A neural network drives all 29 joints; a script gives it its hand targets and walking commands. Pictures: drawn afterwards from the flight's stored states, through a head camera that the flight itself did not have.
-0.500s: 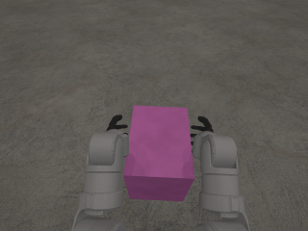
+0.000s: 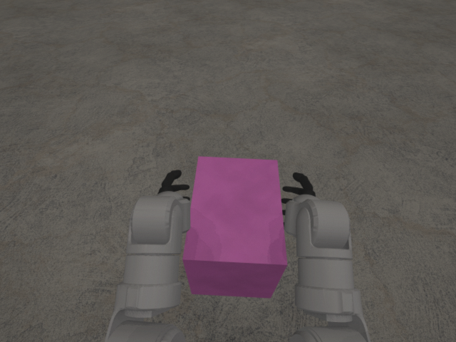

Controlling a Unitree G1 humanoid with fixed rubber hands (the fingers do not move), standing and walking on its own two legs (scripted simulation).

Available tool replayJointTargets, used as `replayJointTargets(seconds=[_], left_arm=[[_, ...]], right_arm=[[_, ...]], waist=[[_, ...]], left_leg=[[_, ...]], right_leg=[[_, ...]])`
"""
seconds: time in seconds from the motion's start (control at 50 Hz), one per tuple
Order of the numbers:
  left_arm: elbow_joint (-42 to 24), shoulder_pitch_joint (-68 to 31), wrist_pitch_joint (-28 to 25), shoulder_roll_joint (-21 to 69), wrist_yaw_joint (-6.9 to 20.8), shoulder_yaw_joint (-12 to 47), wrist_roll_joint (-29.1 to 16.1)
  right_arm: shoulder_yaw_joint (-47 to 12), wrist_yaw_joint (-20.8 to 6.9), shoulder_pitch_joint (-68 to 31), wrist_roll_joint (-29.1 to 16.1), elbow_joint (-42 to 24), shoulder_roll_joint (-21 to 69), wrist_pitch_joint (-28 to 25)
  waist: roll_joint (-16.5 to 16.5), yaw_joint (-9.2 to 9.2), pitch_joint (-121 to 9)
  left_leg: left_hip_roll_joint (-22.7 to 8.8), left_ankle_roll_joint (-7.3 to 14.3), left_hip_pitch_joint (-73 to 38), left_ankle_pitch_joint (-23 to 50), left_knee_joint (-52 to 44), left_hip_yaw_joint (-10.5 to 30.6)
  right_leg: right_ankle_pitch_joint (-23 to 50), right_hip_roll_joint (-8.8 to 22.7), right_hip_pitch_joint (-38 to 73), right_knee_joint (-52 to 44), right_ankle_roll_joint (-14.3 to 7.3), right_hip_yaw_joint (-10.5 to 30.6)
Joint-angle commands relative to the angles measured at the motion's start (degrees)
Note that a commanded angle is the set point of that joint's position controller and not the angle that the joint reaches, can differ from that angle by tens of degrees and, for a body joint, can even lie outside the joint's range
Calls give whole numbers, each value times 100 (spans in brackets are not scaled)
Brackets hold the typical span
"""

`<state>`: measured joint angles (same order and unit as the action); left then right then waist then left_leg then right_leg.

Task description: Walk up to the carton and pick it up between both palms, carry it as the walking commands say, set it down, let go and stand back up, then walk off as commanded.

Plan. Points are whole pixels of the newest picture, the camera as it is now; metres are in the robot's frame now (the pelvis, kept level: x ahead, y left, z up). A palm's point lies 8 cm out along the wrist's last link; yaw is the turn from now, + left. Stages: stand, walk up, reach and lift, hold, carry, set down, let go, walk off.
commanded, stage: carry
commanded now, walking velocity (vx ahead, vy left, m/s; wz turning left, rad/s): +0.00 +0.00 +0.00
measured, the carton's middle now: (234, 227) +0.34 +0.00 +0.03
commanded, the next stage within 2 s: none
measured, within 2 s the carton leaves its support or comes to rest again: neither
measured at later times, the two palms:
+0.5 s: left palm (166, 208) +0.32 +0.12 +0.11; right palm (303, 211) +0.32 -0.11 +0.11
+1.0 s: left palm (166, 211) +0.32 +0.12 +0.10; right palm (302, 212) +0.32 -0.11 +0.10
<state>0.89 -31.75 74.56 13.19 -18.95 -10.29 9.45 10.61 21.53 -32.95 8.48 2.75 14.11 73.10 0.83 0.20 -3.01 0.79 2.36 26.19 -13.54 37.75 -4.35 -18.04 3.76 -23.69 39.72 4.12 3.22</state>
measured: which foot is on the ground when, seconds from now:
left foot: down 0.00-1.00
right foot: down 0.00-1.00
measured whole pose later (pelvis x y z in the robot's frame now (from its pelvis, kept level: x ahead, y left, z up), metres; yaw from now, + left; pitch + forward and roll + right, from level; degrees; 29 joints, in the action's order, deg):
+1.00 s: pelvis +0.00 +0.00 +0.00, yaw +0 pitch +2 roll +0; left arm 2.7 -30.3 71.0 12.7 -18.1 -10.3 9.5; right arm 10.6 21.0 -32.6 8.6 5.7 14.1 69.8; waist 0.2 0.2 -3.1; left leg 0.8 2.5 26.2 -13.5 37.8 -4.3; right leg -18.0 3.8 -23.7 39.7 4.0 3.2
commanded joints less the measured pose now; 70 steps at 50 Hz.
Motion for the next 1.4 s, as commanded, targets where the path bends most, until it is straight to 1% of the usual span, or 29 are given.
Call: replayJointTargets(seconds=[0.0, 0.34, 0.4, 0.56, 0.66, 0.76, 0.82, 0.84, 0.88, 0.94, 0.96, 0.98, 1.0, 1.02, 1.04, 1.06, 1.08, 1.1, 1.12, 1.14, 1.16, 1.18, 1.22, 1.24, 1.26, 1.28, 1.3, 1.36, 1.38], left_arm=[[100, -3641, -232, 6000, 2422, 2932, -2590], [167, -3610, -295, 5927, 2417, 2921, -2540], [215, -3537, -342, 5961, 2414, 2864, -2517], [229, -3479, -366, 5983, 2413, 2888, -2512], [458, -3240, -415, 5894, 2430, 2729, -2383], [110, -3428, -488, 5901, 2407, 2878, -2434], [91, -3364, -481, 5959, 2402, 2946, -2459], [598, -3176, -542, 5809, 2418, 2615, -2232], [196, -3404, -598, 5859, 2410, 2828, -2411], [347, -3301, -617, 5871, 2418, 2748, -2334], [-113, -3492, -593, 5964, 2406, 3003, -2506], [920, -3019, -700, 5724, 2405, 2403, -1997], [193, -3318, -682, 5851, 2402, 2799, -2330], [243, -3262, -663, 5899, 2409, 2791, -2334], [677, -3219, -765, 5824, 2414, 2537, -2123], [78, -3313, -721, 5950, 2396, 2909, -2385], [-21, -3384, -730, 5869, 2396, 2909, -2396], [457, -3284, -810, 5813, 2399, 2632, -2164], [-74, -3395, -745, 5940, 2390, 2962, -2428], [762, -3077, -822, 5720, 2402, 2473, -2023], [53, -3248, -775, 5906, 2398, 2915, -2399], [773, -3156, -883, 5743, 2422, 2439, -2036], [-241, -3253, -794, 5987, 2403, 3064, -2487], [600, -3106, -875, 5788, 2416, 2572, -2106], [162, -3133, -837, 5897, 2394, 2868, -2300], [894, -3006, -986, 5629, 2394, 2330, -1887], [146, -3207, -952, 5856, 2384, 2786, -2225], [384, -3159, -1021, 5716, 2402, 2609, -2081], [36, -3143, -963, 5861, 2383, 2876, -2269]], right_arm=[[-2853, -2691, -3232, -2434, 320, 6073, -103], [-2799, -2745, -3066, -2426, 530, 6125, -158], [-2768, -2730, -3102, -2413, 436, 6058, -218], [-2737, -2734, -2962, -2373, 458, 6038, -253], [-2756, -2733, -2930, -2330, 591, 6029, -310], [-2736, -2752, -2935, -2345, 485, 6066, -356], [-2773, -2740, -2890, -2333, 416, 6056, -367], [-2555, -2746, -2750, -2158, 882, 5960, -433], [-2722, -2736, -2864, -2288, 589, 6000, -473], [-2695, -2716, -2955, -2249, 540, 5957, -516], [-2930, -2717, -3172, -2470, 77, 6066, -476], [-2308, -2736, -2650, -1939, 1174, 5841, -580], [-2712, -2738, -2916, -2278, 506, 5984, -555], [-2743, -2722, -2882, -2257, 470, 6016, -548], [-2409, -2726, -2804, -2005, 914, 5885, -638], [-2716, -2738, -2909, -2270, 349, 5984, -601], [-2724, -2730, -2832, -2269, 436, 6010, -592], [-2425, -2734, -2727, -2006, 898, 5907, -675], [-2813, -2724, -2967, -2336, 217, 6026, -624], [-2348, -2724, -2605, -1919, 1110, 5843, -705], [-2741, -2709, -2770, -2230, 367, 5964, -657], [-2371, -2719, -2708, -1914, 1055, 5857, -755], [-2985, -2705, -3083, -2406, -147, 6008, -694], [-2461, -2698, -2805, -1975, 782, 5851, -766], [-2742, -2707, -2865, -2211, 349, 5948, -725], [-2176, -2719, -2411, -1729, 1418, 5793, -836], [-2633, -2726, -2849, -2136, 490, 5914, -812], [-2496, -2720, -2798, -1974, 756, 5877, -895], [-2679, -2702, -2686, -2102, 387, 5914, -842]], waist=[[-298, 11, -2394], [-83, 46, -2260], [-286, 40, -2267], [-126, 44, -2349], [-388, 43, -2282], [-77, 64, -2326], [-103, 59, -2341], [-221, 63, -2286], [-244, 40, -2287], [-254, 47, -2307], [-239, 38, -2353], [-84, 56, -2325], [-158, 46, -2302], [-376, 44, -2302], [-264, 37, -2382], [-21, 52, -2368], [-126, 52, -2357], [-211, 40, -2339], [-263, 51, -2397], [-171, 58, -2235], [-302, 39, -2371], [-401, 45, -2363], [-260, 39, -2419], [-345, 35, -2315], [-171, 48, -2395], [-76, 60, -2356], [-133, 64, -2422], [-351, 44, -2319], [-205, 40, -2343]], left_leg=[[-942, 155, -1179, 772, -989, 976], [-958, 195, -1112, 515, -1127, 1009], [-977, 244, -1163, 864, -1094, 999], [-940, 224, -1128, 793, -1029, 989], [-912, 203, -1095, 943, -904, 868], [-996, 255, -1110, 513, -1140, 1053], [-976, 260, -1110, 633, -1050, 963], [-945, 243, -1100, 857, -1012, 927], [-892, 205, -1109, 983, -855, 814], [-884, 237, -1070, 847, -933, 876], [-897, 235, -1109, 713, -946, 907], [-927, 266, -1127, 866, -982, 914], [-909, 251, -1130, 827, -948, 877], [-904, 237, -1146, 822, -928, 894], [-919, 242, -1237, 1005, -953, 890], [-953, 269, -1180, 874, -1016, 974], [-984, 267, -1177, 871, -975, 945], [-894, 242, -1156, 760, -922, 847], [-929, 255, -1203, 737, -954, 903], [-936, 252, -1111, 789, -967, 884], [-923, 260, -1155, 935, -921, 886], [-941, 264, -1176, 896, -925, 944], [-856, 219, -1155, 908, -838, 824], [-861, 225, -1187, 772, -893, 839], [-925, 242, -1195, 960, -913, 909], [-928, 231, -1176, 810, -1001, 894], [-956, 285, -1166, 1045, -916, 902], [-853, 220, -1119, 776, -841, 804], [-830, 209, -1199, 816, -815, 747]], right_leg=[[670, 241, 586, -1020, -488, -18], [508, 110, 573, -956, -535, -107], [619, 111, 629, -886, -512, -179], [606, 112, 652, -884, -551, -118], [867, 188, 683, -977, -522, -101], [416, 65, 657, -884, -546, -170], [571, 88, 673, -911, -577, -138], [753, 124, 708, -912, -563, -128], [897, 177, 658, -958, -557, -74], [728, 167, 672, -959, -550, -73], [675, 157, 658, -977, -591, -41], [724, 145, 685, -874, -541, -134], [730, 164, 627, -949, -577, -53], [723, 152, 624, -983, -548, -80], [794, 150, 613, -902, -546, -89], [588, 94, 593, -837, -516, -164], [665, 112, 655, -883, -544, -132], [703, 144, 601, -975, -553, -77], [704, 111, 649, -938, -552, -106], [784, 130, 629, -962, -545, -99], [897, 142, 694, -945, -533, -91], [807, 121, 670, -951, -527, -95], [986, 206, 712, -980, -557, -17], [861, 171, 590, -987, -523, -49], [820, 134, 633, -894, -534, -86], [728, 111, 617, -865, -534, -129], [797, 136, 676, -872, -532, -119], [937, 198, 607, -1010, -539, -32], [959, 205, 561, -1001, -546, -34]])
